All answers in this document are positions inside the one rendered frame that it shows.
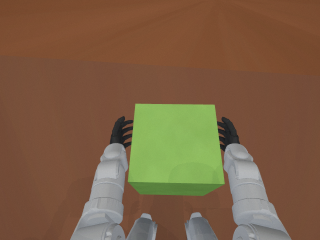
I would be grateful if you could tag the robot left shin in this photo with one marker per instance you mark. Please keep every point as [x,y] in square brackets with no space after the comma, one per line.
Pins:
[145,215]

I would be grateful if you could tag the right robot forearm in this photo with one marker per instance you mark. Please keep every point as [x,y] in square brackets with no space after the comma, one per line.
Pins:
[250,201]

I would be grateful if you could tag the robot right shin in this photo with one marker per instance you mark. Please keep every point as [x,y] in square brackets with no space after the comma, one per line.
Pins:
[196,214]

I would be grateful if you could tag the robot shin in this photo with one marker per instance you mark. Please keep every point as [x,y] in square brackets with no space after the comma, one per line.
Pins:
[145,215]
[196,214]

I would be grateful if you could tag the robot left hand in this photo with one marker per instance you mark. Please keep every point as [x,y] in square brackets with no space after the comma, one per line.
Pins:
[118,132]

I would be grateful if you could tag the carton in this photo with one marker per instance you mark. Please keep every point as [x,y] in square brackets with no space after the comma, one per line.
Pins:
[175,150]

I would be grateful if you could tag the left robot forearm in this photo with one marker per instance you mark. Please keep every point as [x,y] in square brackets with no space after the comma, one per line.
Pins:
[105,202]

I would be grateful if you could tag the robot right hand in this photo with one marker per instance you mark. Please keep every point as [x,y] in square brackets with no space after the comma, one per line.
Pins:
[229,133]

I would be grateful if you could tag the robot right upper arm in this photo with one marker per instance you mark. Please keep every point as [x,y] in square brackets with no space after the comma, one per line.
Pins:
[250,231]

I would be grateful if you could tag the robot left upper arm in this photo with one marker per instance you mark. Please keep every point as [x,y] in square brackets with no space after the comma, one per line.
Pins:
[103,231]

